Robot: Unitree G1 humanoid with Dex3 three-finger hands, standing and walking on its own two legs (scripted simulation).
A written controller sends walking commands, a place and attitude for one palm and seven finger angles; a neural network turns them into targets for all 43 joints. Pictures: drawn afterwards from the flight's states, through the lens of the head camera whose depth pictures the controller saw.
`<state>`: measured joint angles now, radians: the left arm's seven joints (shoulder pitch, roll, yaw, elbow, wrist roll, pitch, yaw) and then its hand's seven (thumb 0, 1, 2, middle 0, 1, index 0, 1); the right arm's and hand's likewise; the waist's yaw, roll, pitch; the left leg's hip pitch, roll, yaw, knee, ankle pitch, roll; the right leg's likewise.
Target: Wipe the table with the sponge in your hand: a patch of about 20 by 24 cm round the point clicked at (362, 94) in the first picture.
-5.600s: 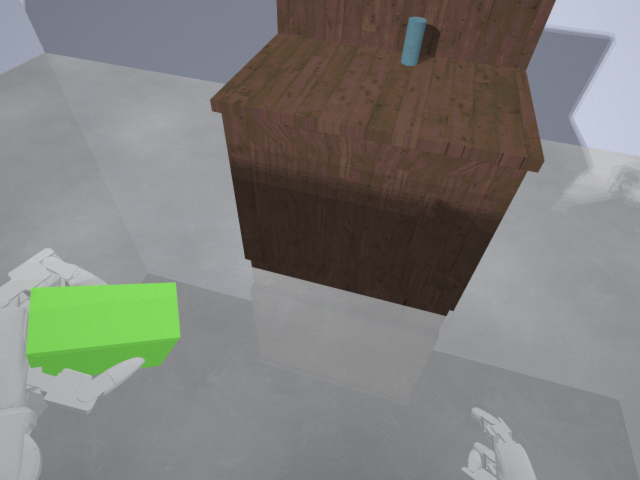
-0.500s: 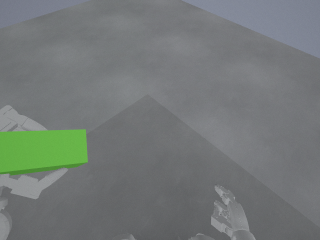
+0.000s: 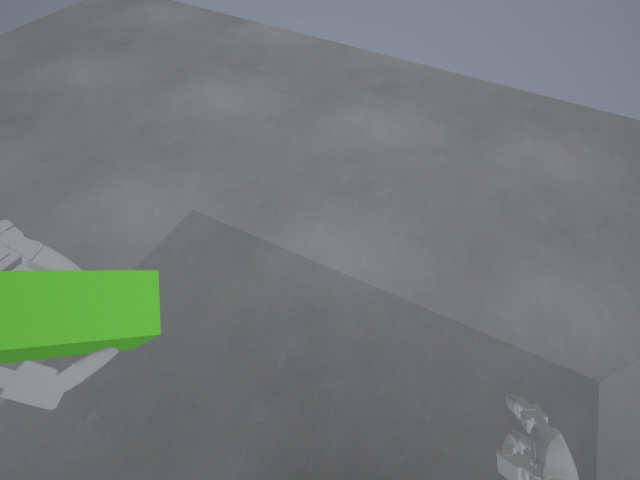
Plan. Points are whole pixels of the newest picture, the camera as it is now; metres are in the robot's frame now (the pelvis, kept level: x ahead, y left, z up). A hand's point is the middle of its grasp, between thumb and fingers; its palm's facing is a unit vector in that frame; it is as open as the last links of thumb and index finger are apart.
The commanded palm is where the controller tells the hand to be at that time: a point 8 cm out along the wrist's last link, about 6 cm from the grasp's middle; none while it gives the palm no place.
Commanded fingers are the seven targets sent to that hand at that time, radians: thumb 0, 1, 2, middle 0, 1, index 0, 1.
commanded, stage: turn to face it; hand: left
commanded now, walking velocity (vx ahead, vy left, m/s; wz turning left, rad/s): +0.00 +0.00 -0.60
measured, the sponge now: (97, 316) +0.23 +0.21 +0.17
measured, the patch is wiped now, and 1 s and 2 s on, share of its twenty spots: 0.00 0.00 0.00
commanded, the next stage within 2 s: none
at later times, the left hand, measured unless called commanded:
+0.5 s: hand (246, 345) +0.20 +0.08 +0.17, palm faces +0.01 -0.83 -0.56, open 9.8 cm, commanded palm +0.16 +0.16 +0.18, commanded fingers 0.00 0.10 1.30 -1.20 -1.60 -1.20 -1.60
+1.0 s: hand (323, 418) +0.15 +0.01 +0.17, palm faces -0.10 -0.87 -0.48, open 9.8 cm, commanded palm +0.13 +0.07 +0.18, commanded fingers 0.00 0.10 1.30 -1.20 -1.60 -1.20 -1.60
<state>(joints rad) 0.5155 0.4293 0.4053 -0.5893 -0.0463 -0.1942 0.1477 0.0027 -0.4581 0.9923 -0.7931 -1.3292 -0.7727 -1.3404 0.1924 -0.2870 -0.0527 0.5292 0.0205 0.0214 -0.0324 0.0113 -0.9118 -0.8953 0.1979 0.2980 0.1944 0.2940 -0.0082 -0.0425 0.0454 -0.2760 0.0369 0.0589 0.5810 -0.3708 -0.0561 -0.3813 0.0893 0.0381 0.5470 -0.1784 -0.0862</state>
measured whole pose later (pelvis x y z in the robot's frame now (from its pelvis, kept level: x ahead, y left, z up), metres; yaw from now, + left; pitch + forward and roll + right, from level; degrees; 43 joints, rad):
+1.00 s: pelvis -0.16 -0.07 -0.01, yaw -36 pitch -1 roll +0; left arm 0.42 0.38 0.36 -0.50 -0.02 -0.17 0.13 0.00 -0.46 0.99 -0.79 -1.33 -0.77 -1.35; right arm 0.21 -0.14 0.03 0.51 0.02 -0.04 0.01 0.01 -0.91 -0.89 0.20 0.30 0.20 0.30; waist 0.08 0.05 0.11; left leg -0.25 0.22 0.16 0.62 -0.32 -0.11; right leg -0.35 -0.02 -0.09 0.73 -0.38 0.06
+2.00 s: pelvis -0.33 -0.06 +0.01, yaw -70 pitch +2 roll +3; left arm 0.56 0.45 0.42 -0.59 -0.06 -0.18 0.14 0.00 -0.46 1.00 -0.79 -1.34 -0.77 -1.35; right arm 0.15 -0.26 -0.01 0.55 0.01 0.08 -0.01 0.01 -0.91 -0.90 0.20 0.30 0.24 0.31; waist 0.00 -0.01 0.12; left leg -0.41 0.03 0.05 0.85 -0.45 -0.08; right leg -0.36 0.07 0.04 0.53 -0.18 -0.10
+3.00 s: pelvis -0.42 +0.07 -0.01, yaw -104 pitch +0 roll +2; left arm 0.49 0.40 0.39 -0.51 -0.04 -0.18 0.12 0.00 -0.46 1.00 -0.78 -1.34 -0.76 -1.35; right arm 0.20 -0.20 -0.02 0.50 0.03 0.02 -0.01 0.01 -0.91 -0.90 0.20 0.30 0.20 0.29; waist 0.04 0.00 0.06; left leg -0.23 0.12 0.13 0.56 -0.32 -0.08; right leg -0.55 0.04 -0.01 1.05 -0.43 0.04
